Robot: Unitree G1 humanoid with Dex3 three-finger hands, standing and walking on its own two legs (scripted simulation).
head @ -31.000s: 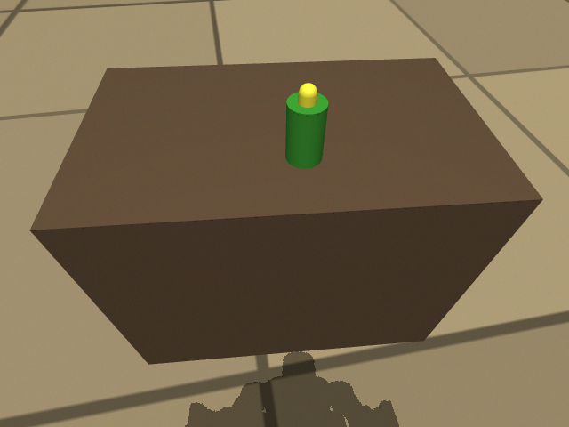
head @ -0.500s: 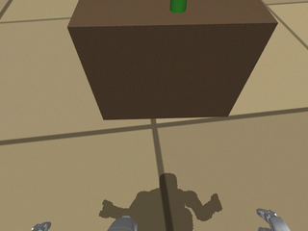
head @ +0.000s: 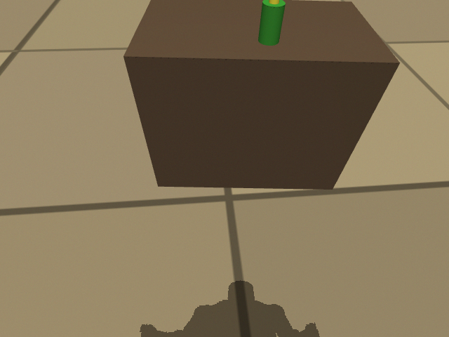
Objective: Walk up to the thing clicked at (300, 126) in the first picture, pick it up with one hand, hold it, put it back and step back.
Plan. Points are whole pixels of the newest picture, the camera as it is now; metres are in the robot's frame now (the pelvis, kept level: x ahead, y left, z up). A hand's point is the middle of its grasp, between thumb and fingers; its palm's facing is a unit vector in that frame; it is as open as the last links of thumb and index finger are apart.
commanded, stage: step back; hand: right
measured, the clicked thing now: (271, 17) +1.12 -0.16 +0.07
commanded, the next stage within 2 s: stand in 0.60 s
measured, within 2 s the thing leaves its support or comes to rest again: neither
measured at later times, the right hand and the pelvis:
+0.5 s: hand out of the picture +0.15 -0.23 -0.14, palm faces -0.04 +0.94 -0.35, open 7.4 cm; pelvis +0.04 +0.01 +0.01, yaw +0 degrees
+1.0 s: hand out of the picture +0.12 -0.25 -0.13, palm faces -0.01 +0.95 -0.32, open 7.4 cm; pelvis +0.03 +0.00 +0.02, yaw +0 degrees
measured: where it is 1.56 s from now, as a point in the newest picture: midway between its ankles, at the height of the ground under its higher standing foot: outside the picture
